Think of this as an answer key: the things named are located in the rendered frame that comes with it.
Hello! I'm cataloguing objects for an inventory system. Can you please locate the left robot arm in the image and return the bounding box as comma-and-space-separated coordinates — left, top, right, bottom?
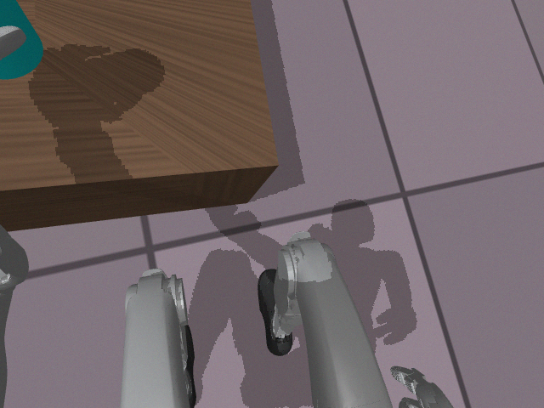
0, 224, 29, 408

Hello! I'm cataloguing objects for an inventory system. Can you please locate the bottle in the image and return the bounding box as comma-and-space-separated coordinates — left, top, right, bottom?
0, 0, 43, 80

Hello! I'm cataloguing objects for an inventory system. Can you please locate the right robot foot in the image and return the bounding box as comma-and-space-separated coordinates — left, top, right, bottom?
258, 269, 292, 356

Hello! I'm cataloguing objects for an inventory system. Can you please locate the left robot hand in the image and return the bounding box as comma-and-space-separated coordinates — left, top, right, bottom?
0, 25, 26, 60

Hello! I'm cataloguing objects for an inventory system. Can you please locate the right robot hand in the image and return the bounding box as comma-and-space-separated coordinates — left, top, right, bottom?
390, 366, 454, 408

